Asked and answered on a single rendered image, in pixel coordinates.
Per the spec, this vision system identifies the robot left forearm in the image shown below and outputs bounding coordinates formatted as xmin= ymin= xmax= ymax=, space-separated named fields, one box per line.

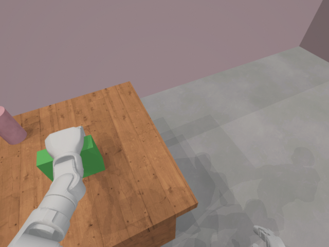
xmin=7 ymin=152 xmax=86 ymax=247

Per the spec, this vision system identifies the left robot upper arm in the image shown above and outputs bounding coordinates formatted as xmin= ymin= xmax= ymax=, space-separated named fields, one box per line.
xmin=13 ymin=233 xmax=63 ymax=247

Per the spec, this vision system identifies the robot right hand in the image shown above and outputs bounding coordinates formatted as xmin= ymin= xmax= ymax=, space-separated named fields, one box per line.
xmin=252 ymin=225 xmax=285 ymax=247

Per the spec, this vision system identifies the sponge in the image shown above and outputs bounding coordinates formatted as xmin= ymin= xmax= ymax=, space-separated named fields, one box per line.
xmin=36 ymin=135 xmax=105 ymax=182

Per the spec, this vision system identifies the robot left hand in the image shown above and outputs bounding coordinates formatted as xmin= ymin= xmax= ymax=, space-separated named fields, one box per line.
xmin=45 ymin=126 xmax=86 ymax=170

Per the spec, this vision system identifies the table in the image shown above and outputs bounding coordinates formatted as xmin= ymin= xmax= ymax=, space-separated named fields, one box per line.
xmin=0 ymin=81 xmax=198 ymax=247

